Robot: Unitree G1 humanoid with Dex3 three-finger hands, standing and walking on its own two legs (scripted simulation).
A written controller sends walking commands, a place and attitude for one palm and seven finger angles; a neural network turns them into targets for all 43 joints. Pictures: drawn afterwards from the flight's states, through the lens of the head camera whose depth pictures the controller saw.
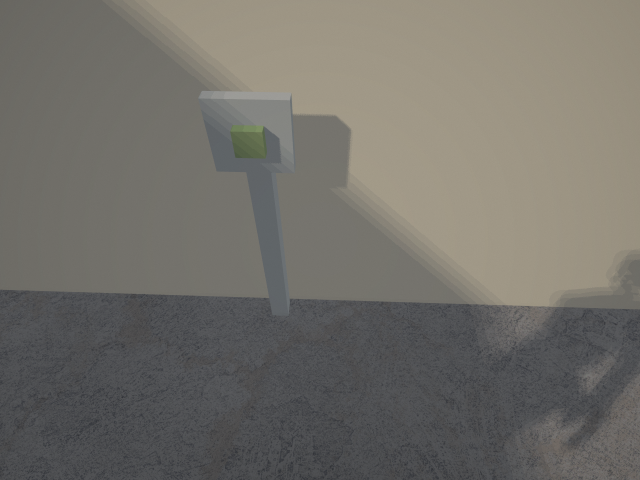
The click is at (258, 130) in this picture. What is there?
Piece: button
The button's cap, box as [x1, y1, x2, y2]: [230, 125, 266, 158]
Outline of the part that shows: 232,125 230,132 235,157 265,158 266,147 263,126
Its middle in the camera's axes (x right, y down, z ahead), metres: -0.15 -0.20 +0.81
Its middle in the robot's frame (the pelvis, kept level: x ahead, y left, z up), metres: +0.74 +0.19 +0.00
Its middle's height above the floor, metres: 0.78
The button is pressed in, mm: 0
